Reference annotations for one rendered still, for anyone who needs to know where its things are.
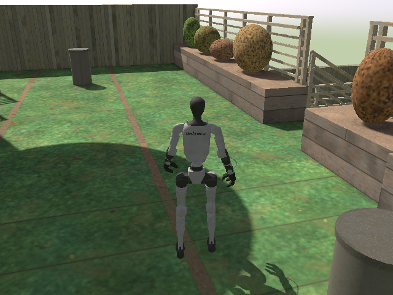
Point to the robot left upper arm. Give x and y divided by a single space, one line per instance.
177 129

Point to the robot right forearm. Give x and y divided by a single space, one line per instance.
227 164

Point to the humanoid robot head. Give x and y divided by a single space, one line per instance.
197 105

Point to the robot left forearm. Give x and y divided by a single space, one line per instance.
169 158

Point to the robot right hand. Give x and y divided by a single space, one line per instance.
230 177

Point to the robot right thigh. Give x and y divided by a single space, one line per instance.
211 186

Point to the robot right upper arm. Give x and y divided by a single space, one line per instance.
219 139

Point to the robot left hand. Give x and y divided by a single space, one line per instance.
172 164

